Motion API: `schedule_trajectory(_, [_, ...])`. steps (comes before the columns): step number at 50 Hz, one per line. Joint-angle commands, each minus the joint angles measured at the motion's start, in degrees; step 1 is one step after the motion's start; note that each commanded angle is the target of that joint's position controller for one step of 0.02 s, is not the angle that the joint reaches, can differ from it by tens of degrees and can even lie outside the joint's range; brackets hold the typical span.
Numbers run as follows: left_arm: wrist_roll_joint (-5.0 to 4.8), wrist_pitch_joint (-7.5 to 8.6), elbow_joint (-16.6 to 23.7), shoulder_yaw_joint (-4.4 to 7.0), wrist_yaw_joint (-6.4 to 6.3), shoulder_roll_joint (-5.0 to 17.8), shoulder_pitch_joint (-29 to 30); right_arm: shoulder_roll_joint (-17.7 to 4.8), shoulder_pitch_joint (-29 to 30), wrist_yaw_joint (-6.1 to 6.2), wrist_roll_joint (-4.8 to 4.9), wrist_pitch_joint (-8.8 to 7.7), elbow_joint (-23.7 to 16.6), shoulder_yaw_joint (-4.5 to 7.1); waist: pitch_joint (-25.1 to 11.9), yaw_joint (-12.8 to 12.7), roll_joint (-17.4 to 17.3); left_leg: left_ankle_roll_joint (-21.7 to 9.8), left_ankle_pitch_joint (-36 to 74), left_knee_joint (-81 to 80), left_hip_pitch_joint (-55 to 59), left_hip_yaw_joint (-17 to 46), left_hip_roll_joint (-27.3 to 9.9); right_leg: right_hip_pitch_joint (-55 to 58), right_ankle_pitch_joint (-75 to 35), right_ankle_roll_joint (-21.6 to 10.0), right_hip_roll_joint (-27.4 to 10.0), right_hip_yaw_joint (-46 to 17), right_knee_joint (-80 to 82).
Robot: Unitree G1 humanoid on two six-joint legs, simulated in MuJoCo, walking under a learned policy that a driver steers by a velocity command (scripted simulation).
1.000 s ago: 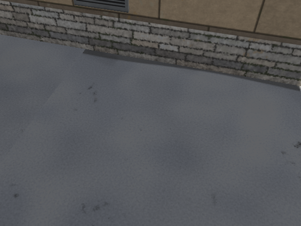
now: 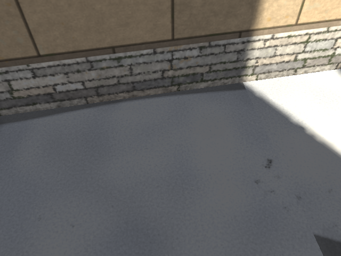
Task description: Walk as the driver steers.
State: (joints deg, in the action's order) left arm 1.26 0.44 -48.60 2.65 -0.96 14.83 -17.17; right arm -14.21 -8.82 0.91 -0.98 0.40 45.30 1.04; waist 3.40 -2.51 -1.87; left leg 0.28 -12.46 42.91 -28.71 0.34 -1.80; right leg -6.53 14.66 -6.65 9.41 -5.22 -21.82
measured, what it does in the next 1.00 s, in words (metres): steps on the spot: left foot, then right foot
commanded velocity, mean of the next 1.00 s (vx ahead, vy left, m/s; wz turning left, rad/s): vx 0.02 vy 0.00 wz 0.07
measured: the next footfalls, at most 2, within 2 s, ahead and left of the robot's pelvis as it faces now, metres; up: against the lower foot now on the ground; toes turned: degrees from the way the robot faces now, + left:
left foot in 0.06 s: +0.12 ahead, +0.11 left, +0.00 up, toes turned -1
right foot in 0.36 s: +0.03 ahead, -0.11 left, +0.00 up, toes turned +3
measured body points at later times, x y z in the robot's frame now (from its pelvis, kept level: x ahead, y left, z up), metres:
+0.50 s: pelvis +0.03 +0.01 +0.00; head +0.03 +0.01 +0.45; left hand +0.06 +0.27 -0.14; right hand +0.10 -0.24 -0.14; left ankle +0.08 +0.11 -0.74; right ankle -0.01 -0.11 -0.74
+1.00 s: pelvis +0.03 +0.02 -0.01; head +0.06 +0.04 +0.44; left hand +0.06 +0.30 -0.16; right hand +0.11 -0.24 -0.14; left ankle +0.06 +0.10 -0.74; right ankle -0.02 -0.11 -0.69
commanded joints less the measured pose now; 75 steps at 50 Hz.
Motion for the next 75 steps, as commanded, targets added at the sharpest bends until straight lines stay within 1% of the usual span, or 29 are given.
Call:
schedule_trajectory(1, [0.11, 0.07, 1.73, 1.34, -0.5, 7.65, -1.73, -5.26, -1.78, 0.74, 0.38, -1.09, -2.67, 1.18, -3.96, 0.93, 6.21, -1.88, -3.15, -7.61, 5.85, -0.17, 1.52, 4.74, -51.19, -4.09, -18.52, -9.51, -4.33])
schedule_trajectory(3, [-1.19, 0.51, 2.03, 0.72, -0.79, 6.99, 0.79, -5.13, -7.18, 1.36, -0.19, -2.01, -0.85, 1.13, -5.01, 4.47, 3.86, -3.6, 12.89, -22.43, 19.87, 2.29, -0.67, -0.37, -43.18, -0.51, -15.89, -9.16, -9.26])
schedule_trajectory(4, [-1.38, 1.15, 3.35, -0.39, -0.73, 4.21, -1.0, -8.53, -9.48, 1.97, -0.76, -2.56, -1.05, 1.47, -9.96, 3.54, -3.47, -6.32, 36.25, -22.02, 29.55, 12.89, -11.84, -4.92, -24.99, 1.96, -12.25, -6.51, -15.41])
schedule_trajectory(5, [-1.64, 0.02, 1.11, -0.22, -0.86, 3.03, -7.6, -9.5, -6.91, 1.72, 0.72, -1.79, -1.4, 1.43, -12.5, 0.95, -10.52, -16.09, 54.56, -19.05, 30.32, 20.49, -20.54, -7.88, 12.38, 3.59, -4.05, -1.51, -20.59])
schedule_trajectory(6, [-0.77, -1.14, 0.38, 0.33, -1.18, 6.22, -4.62, -6.17, -7.11, 1.09, 0.86, -1.55, -1.27, 0.46, -11.4, 2.61, -7.06, -18.84, 48.21, -21.49, 26.84, 23.02, -21.14, -9.58, 22.84, 3.78, -3.97, -0.68, -25.65])
schedule_trajectory(8, [-0.61, -2.36, -0.17, 0.35, -0.78, 5.4, -0.88, -4.78, -3.3, 0.83, -0.03, -1.52, -1.17, -0.42, -6.56, 1.47, -2.84, -15.26, 30.48, -25.49, 20.0, 17.03, -15.46, -8.85, 19.15, 5.24, -5.25, -1.53, -27.96])
schedule_trajectory(11, [-0.54, -3.39, -2.44, -0.46, -0.16, 3.54, -1.95, -5.58, -0.56, 1.15, -0.32, -1.04, -0.16, -0.44, -4.35, -0.04, -6.5, -10.1, 18.41, -27.73, 16.38, 9.89, -8.94, -5.14, 13.48, 7.37, -6.33, 1.28, -19.89])
schedule_trajectory(16, [-0.84, -3.03, -5.55, -1.17, -0.75, 2.46, -0.77, -7.18, -1.79, 0.77, 0.31, -0.42, 2.32, 0.27, -5.03, 0.72, -5.29, -8.27, 5.15, -26.32, 16.6, 10.05, -7.41, -0.13, 0.74, 7.04, -7.25, 4.22, -2.61])
schedule_trajectory(19, [0.12, -1.82, -6.08, -1.06, -0.84, 5.8, 1.67, -6.23, -3.4, 0.23, 0.61, -0.28, 3.2, 0.5, -2.19, 2.98, -1.4, -3.44, -6.96, -27.74, 11.88, 9.24, -4.31, 0.02, -2.93, 5.12, -12.98, -2.73, 0.82])
schedule_trajectory(20, [-0.44, -1.5, -7.15, -1.14, -0.58, 5.31, 2.04, -5.63, -2.83, 0.08, 0.78, -0.07, 3.88, 0.53, 0.32, 2.96, 2.26, -3.06, -5.45, -27.21, 14.85, 6.94, -2.67, -6.11, 0.55, 4.33, -12.92, -3.07, 1.72])
schedule_trajectory(23, [-0.51, -0.28, -8.72, -1.74, -0.82, 4.02, 2.38, -5.19, -4.27, -0.01, 0.48, -0.14, 6.28, 0.69, -0.72, 3.69, 5.05, -3.44, 3.13, -23.31, 21.5, 5.8, -2.64, -8.91, 0.59, 4.41, -13.55, -4.01, 5.33])
schedule_trajectory(32, [-0.66, 0.23, -12.0, -2.21, -1.32, 3.53, 0.53, -3.98, -5.72, 0.05, 0.51, -0.24, 11.87, 0.32, 0.39, 3.45, 2.92, -2.56, 5.86, -23.52, 19.87, 5.52, -2.4, -6.01, -1.58, 3.51, -13.84, -3.26, 6.13])
schedule_trajectory(37, [-0.58, -0.48, -10.97, -0.02, -2.59, 7.06, -0.31, -4.89, -2.94, -0.16, 0.58, -0.07, 9.64, 0.82, 0.15, 2.26, 4.84, -2.92, 4.87, -15.27, 11.08, 4.43, 1.12, -3.43, -2.46, 0.86, -16.24, -3.04, 3.72])
schedule_trajectory(42, [-0.08, -1.44, -8.35, 1.64, -3.44, 7.44, 2.32, -3.64, -6.55, -0.1, -0.77, 0.58, 8.54, 1.37, 0.84, 3.45, 8.7, -4.52, -7.61, 0.34, 6.63, 1.12, 2.57, -7.28, -11.96, -5.44, -25.03, -5.2, 0.33])
schedule_trajectory(45, [0.19, -1.4, -6.88, 1.99, -3.22, 7.43, 4.75, -3.13, -8.82, -0.13, -0.67, 0.08, 8.28, 1.64, 0.58, 4.81, 5.41, -6.19, -2.51, -8.12, 10.78, 1.91, 1.69, -7.98, -17.83, -2.22, -22.7, -0.34, -7.96])
schedule_trajectory(46, [0.06, -1.59, -6.07, 2.13, -2.91, 6.75, 2.88, -7.69, -8.67, -0.03, -0.85, -0.46, 7.57, 2.81, -0.08, 3.44, -3.56, -8.13, 12.81, -14.97, 13.02, 13.08, -3.54, -10.83, -9.93, 1.55, -15.96, 5.3, -17.29])
schedule_trajectory(47, [-0.84, -2.17, -3.97, 1.93, -2.79, 4.74, 4.97, -12.39, -12.47, -0.3, -0.66, -0.6, 7.76, 4.26, -2.35, 5.63, -14.79, -15.51, 29.06, -23.0, 18.08, 32.84, -14.06, -18.83, 12.69, 5.68, -3.95, 10.77, -33.29])
schedule_trajectory(48, [-0.5, -2.58, -3.19, 1.11, -2.54, 3.14, 4.88, -12.27, -14.23, -0.51, -0.41, -0.65, 8.01, 4.01, -6.29, 4.75, -11.47, -18.29, 28.82, -25.73, 21.92, 37.95, -16.84, -21.92, 24.16, 5.26, -4.33, 3.08, -42.21])
schedule_trajectory(49, [-0.6, -2.64, -3.64, 0.96, -2.17, 3.26, 4.34, -12.17, -11.42, -0.13, 0.05, -0.4, 7.05, 4.54, -5.53, 3.55, -4.88, -18.2, 23.59, -24.65, 20.7, 32.7, -14.96, -22.17, 20.63, 5.19, -6.14, 1.31, -45.48])
schedule_trajectory(50, [-0.83, -2.29, -3.37, 0.93, -1.88, 3.48, 5.75, -11.21, -7.82, 0.38, -0.08, 0.14, 5.77, 4.63, -4.26, 2.8, -1.36, -16.45, 18.42, -24.65, 18.95, 28.34, -12.16, -22.91, 16.25, 5.22, -7.74, 0.93, -44.69])
schedule_trajectory(53, [-0.18, -1.55, -2.21, 1.03, -1.36, 4.8, 6.95, -7.62, -4.86, 0.67, 0.08, 1.23, 4.31, 4.12, -5.32, 2.57, -3.69, -13.28, 15.39, -25.34, 19.54, 21.78, -6.51, -21.13, 10.73, 6.41, -8.25, 2.27, -37.07])
schedule_trajectory(60, [-1.01, -1.75, 1.07, 0.53, -1.8, 4.36, 8.11, -10.27, -5.28, -0.08, -0.19, 2.03, 3.57, 5.64, -6.37, 4.21, -6.03, -13.23, 8.19, -26.59, 18.09, 26.29, -6.35, -16.16, 9.91, 7.64, -6.23, 2.34, -23.21])
schedule_trajectory(65, [-0.9, -0.88, -0.13, 0.49, -2.02, 3.62, 0.19, -9.36, 0.22, -0.46, 0.19, 2.96, 2.28, 5.46, -6.3, 0.39, -5.66, -7.58, -0.51, -24.43, 8.75, 25.1, -2.48, 0.04, 1.03, 4.95, -5.58, 4.32, -1.85])
schedule_trajectory(66, [-0.26, -0.59, 0.37, 0.96, -2.38, 6.01, 0.8, -7.57, -1.28, -0.33, 0.36, 2.89, 2.17, 4.93, -4.66, 1.23, 0.31, -4.76, -8.81, -19.87, 4.9, 22.14, 1.25, 1.79, 3.97, 3.56, -11.07, -2.51, 6.02])
schedule_trajectory(67, [0.71, -0.48, 2.43, 1.7, -2.56, 11.18, 2.78, -4.3, -3.66, -0.2, 1.05, 2.52, 1.39, 4.13, -5.36, 2.66, 13.28, -1.92, -15.1, -6.78, -1.05, 11.93, 9.57, 2.97, 11.16, -0.47, -26.45, -20.91, 13.65])
schedule_trajectory(68, [1.07, -0.48, 3.11, 2.12, -1.99, 12.72, 6.14, -8.08, -2.28, 0.24, -0.37, 2.24, 2.02, 5.09, -2.2, 2.42, 11.19, -1.37, -18.52, 4.23, 0.32, 8.53, 11.08, -8.02, 8.82, -5.54, -30.4, -24.52, 13.75])
schedule_trajectory(70, [0.3, 0.17, 3.54, 0.52, -1.37, 6.4, 10.67, -7.77, -4.25, -0.23, -0.39, 1.94, 3.66, 5.12, 0.07, 6.0, 6.71, -1.43, -12.41, 13.38, 4.78, 10.22, 8.53, -12.53, 0.04, -5.58, -24.48, -16.01, 11.34])
schedule_trajectory(72, [-0.11, 0.69, 3.91, 0.07, -1.4, 5.15, 11.26, -6.86, -6.46, -0.6, -0.65, 2.16, 5.49, 4.85, -1.43, 6.19, 9.17, -0.23, -9.82, 15.76, 4.36, 8.48, 8.34, -7.6, -10.84, -3.89, -19.9, -8.74, 8.66])
schedule_trajectory(75, [-0.28, 1.11, 1.32, -0.3, -1.47, 5.08, 5.23, -5.08, -3.7, -0.35, -0.18, 2.38, 5.89, 3.72, -3.35, 3.31, 8.86, 1.77, -11.49, 7.23, 4.69, 6.39, 6.65, 0.86, -23.49, -4.53, -19.69, -6.3, 5.2])
Keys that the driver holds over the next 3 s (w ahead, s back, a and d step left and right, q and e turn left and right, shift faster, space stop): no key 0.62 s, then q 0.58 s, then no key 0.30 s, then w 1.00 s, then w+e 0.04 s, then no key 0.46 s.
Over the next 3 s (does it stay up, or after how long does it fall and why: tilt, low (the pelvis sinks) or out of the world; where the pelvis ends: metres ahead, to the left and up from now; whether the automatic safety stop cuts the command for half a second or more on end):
stays up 0.57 0.19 0.00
